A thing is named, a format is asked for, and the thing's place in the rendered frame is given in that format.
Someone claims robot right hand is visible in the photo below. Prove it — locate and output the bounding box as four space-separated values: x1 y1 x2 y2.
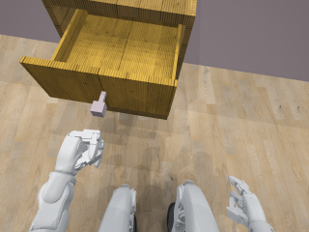
226 175 267 228

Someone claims robot right thigh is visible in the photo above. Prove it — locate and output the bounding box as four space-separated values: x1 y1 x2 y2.
176 184 219 232

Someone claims right robot forearm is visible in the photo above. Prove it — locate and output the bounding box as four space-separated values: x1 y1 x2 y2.
248 220 274 232

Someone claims left robot forearm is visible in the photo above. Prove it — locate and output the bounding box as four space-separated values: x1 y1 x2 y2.
28 171 77 232

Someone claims drawer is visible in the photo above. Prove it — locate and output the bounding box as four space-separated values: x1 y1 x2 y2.
19 9 182 116

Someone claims robot left hand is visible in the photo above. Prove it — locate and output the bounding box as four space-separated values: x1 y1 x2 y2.
55 129 105 177

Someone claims handle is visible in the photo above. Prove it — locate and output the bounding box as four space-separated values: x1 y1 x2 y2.
90 91 107 118

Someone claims right robot foot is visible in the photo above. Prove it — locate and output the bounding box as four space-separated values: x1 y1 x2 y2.
166 202 176 232

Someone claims cabinet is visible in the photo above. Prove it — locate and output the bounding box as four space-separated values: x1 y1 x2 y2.
42 0 197 120

